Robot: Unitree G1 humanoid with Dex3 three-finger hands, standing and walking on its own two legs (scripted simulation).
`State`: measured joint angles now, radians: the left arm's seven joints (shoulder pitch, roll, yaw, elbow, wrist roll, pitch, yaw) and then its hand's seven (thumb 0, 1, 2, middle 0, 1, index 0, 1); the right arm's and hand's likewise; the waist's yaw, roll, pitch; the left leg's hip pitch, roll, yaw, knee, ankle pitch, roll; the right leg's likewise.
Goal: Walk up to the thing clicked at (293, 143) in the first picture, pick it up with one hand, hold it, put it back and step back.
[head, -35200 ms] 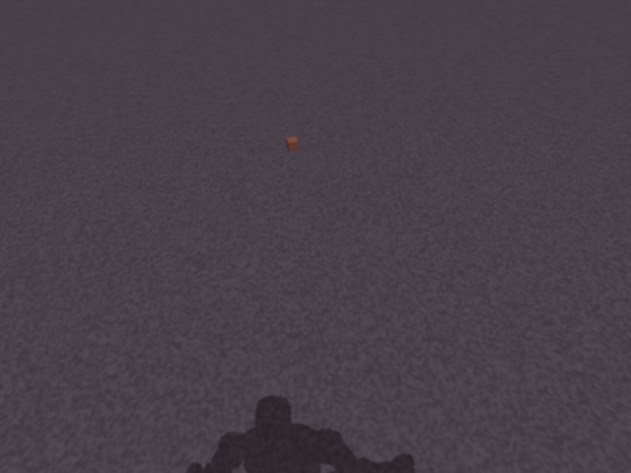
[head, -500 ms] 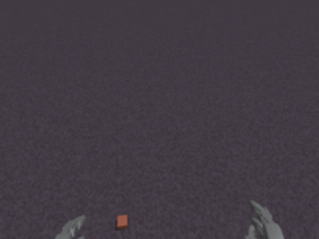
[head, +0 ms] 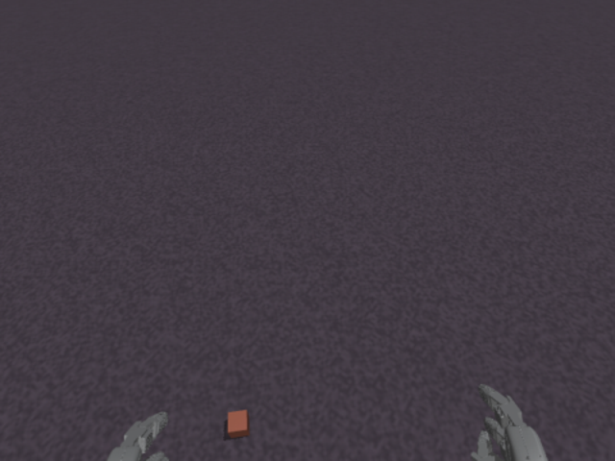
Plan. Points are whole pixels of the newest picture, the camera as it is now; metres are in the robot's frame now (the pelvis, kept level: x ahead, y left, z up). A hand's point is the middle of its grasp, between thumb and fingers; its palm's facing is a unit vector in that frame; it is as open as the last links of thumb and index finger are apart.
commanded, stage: stand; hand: left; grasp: from above
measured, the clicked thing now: (238, 423) +0.42 +0.21 -0.69
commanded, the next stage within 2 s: none
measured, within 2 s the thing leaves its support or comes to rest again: neither
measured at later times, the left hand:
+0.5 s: hand out of the picture +0.04 +0.23 -0.11, palm faces +0.04 -0.95 -0.32, open 7.4 cm
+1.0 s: hand out of the picture +0.03 +0.24 -0.10, palm faces +0.03 -0.94 -0.34, open 7.4 cm
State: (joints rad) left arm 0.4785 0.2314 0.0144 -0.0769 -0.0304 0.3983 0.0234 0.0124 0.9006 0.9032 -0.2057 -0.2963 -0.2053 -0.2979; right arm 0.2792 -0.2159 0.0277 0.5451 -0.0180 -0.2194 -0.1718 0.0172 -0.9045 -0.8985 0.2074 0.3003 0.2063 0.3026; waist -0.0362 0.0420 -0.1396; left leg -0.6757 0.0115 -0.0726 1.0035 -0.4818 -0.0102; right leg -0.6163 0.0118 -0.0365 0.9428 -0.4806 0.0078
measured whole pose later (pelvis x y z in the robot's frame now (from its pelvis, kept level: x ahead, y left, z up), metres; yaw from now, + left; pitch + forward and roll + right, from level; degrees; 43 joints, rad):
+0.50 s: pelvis -0.01 +0.00 +0.06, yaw +0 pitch -3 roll +0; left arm 0.23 0.27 0.04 1.02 0.04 0.02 0.03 0.01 0.90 0.90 -0.21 -0.30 -0.21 -0.30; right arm 0.19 -0.28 -0.03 1.03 -0.04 0.00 -0.03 0.01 -0.91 -0.90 0.21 0.30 0.21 0.30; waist 0.02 0.01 0.05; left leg -0.20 -0.02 -0.04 0.50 -0.25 0.00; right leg -0.17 -0.02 -0.01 0.49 -0.27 0.02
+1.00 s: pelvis -0.01 +0.00 +0.06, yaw +1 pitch -4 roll +0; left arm 0.15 0.30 0.03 1.15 0.03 0.00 0.02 0.01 0.90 0.90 -0.21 -0.30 -0.21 -0.30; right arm 0.15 -0.31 -0.02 1.13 -0.02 0.00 -0.02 0.01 -0.91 -0.90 0.21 0.30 0.21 0.30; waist 0.01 0.02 0.06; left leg -0.13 -0.01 -0.05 0.37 -0.17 0.00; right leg -0.09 -0.02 -0.02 0.35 -0.18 0.02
